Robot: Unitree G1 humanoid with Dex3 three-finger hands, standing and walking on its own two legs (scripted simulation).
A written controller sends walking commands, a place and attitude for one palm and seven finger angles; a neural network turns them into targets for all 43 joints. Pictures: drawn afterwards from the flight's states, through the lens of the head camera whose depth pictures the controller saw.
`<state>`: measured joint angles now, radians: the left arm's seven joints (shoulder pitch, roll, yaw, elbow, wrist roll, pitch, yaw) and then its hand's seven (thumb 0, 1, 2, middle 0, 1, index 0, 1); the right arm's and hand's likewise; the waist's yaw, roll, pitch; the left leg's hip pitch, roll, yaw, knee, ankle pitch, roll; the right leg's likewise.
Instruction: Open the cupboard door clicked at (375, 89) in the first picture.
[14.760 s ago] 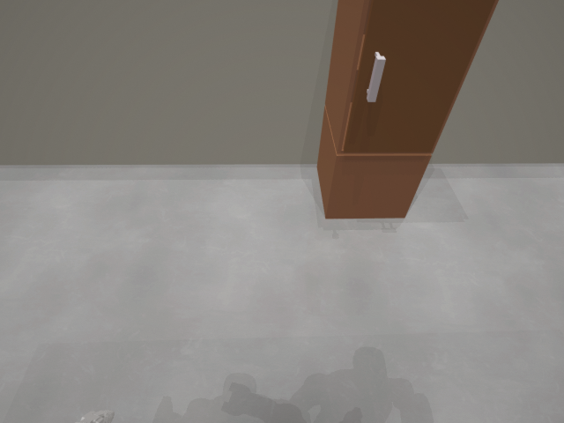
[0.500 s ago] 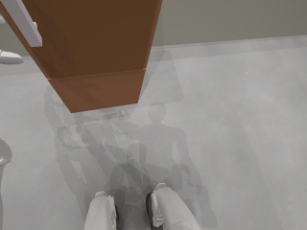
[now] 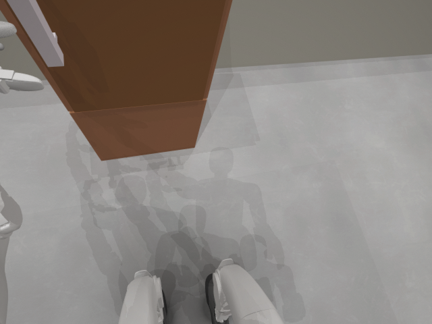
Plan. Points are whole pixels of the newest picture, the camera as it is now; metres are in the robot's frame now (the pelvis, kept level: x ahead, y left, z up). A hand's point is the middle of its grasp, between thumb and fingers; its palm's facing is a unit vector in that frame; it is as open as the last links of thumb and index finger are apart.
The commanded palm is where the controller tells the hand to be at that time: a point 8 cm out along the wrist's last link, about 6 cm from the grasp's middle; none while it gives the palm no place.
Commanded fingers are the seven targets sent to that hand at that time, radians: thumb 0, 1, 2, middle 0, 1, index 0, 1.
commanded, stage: move the hooked fingers beside the handle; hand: left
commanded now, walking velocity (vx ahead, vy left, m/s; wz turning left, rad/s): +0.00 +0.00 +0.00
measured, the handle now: (37, 17) +0.62 +0.22 +0.07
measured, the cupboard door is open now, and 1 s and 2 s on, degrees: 0 0 0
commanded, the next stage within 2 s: slide the fingers in behind the handle in 0.10 s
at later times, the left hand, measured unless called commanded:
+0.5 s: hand (6, 50) +0.55 +0.25 +0.07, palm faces +0.06 -1.00 +0.00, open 14.0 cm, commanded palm +0.53 +0.27 +0.06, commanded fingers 0.00 -0.50 0.30 -0.30 -1.20 -0.30 -1.20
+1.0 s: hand (27, 50) +0.55 +0.22 +0.07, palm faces +0.10 -1.00 -0.01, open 14.0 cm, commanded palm +0.53 +0.24 +0.06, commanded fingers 0.00 -0.50 0.30 -0.30 -1.20 -0.30 -1.20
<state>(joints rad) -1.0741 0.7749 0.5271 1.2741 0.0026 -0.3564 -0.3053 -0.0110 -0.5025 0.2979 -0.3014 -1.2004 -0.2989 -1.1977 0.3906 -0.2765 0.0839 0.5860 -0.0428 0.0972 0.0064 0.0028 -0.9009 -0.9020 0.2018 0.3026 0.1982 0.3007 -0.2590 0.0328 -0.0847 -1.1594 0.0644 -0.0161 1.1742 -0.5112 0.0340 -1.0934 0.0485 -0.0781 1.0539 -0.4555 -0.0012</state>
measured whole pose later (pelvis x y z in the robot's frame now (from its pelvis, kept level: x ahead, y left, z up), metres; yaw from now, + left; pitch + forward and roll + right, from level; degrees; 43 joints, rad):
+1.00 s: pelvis +0.00 +0.00 +0.00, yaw +1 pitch +28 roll -5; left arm -1.06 0.65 0.47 1.25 -0.03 -0.37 -0.22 -0.01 -0.50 0.30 -0.29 -1.20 -0.30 -1.20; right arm 0.42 -0.26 0.07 0.63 -0.05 0.08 0.02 0.00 -0.90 -0.90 0.20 0.30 0.20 0.30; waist -0.24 0.04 -0.10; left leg -1.15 0.06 -0.02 1.17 -0.50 0.03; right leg -1.09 0.04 -0.08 1.06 -0.46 0.00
